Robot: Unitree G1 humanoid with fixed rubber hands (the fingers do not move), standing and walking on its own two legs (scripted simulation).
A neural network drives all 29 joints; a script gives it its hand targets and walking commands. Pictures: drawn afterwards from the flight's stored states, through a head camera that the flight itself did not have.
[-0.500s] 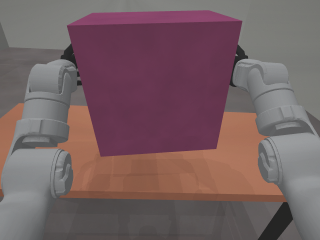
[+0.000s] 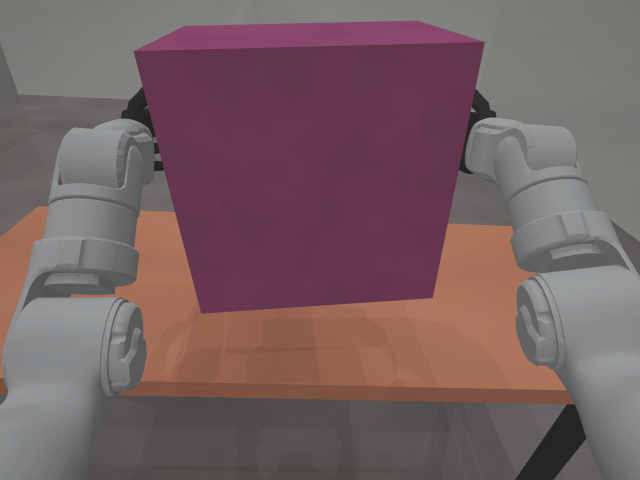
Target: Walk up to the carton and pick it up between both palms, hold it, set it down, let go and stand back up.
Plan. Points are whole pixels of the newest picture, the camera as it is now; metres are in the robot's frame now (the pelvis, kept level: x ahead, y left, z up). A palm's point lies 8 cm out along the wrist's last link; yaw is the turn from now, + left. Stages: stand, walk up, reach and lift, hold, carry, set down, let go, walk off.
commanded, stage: set down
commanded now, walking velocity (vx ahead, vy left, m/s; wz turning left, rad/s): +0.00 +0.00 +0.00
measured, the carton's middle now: (311, 164) +0.40 +0.02 +0.29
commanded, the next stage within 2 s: none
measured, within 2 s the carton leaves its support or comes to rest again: neither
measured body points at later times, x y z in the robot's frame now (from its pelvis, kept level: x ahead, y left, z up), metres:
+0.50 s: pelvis +0.00 +0.00 +0.00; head -0.06 +0.02 +0.44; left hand +0.41 +0.22 +0.29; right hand +0.42 -0.16 +0.31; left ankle +0.07 +0.11 -0.75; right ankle -0.01 -0.12 -0.75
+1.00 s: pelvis +0.00 +0.00 +0.00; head -0.06 +0.02 +0.44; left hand +0.41 +0.22 +0.27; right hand +0.42 -0.16 +0.28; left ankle +0.07 +0.11 -0.75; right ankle -0.01 -0.12 -0.75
